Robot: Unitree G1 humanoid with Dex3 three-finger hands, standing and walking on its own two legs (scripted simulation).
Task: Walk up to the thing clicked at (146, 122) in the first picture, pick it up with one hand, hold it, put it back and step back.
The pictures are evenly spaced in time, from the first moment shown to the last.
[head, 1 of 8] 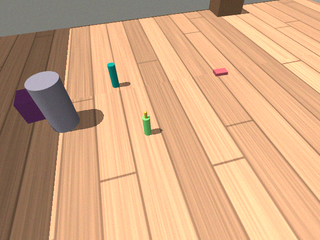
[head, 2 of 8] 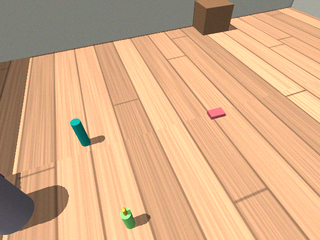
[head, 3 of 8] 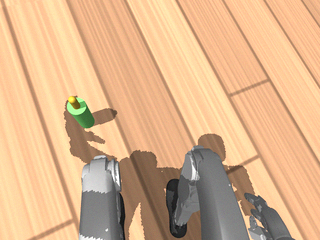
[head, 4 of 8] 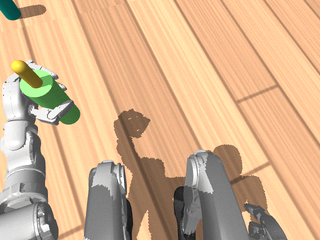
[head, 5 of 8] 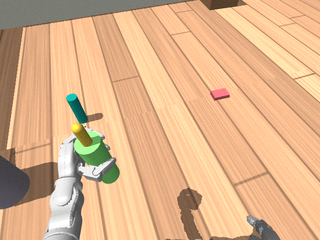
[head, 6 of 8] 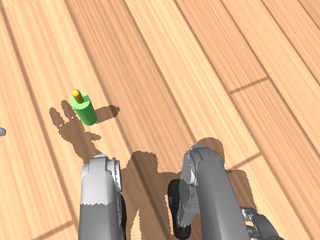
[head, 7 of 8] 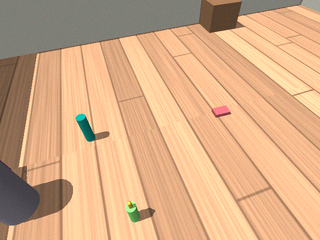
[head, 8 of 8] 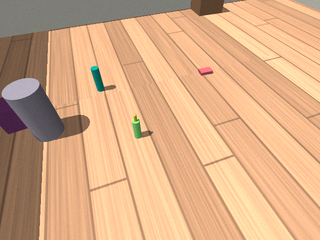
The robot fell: no
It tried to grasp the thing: yes
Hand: left
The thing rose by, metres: 0.68
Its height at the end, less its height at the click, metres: +0.00
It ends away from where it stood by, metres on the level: 0.01
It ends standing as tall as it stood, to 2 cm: yes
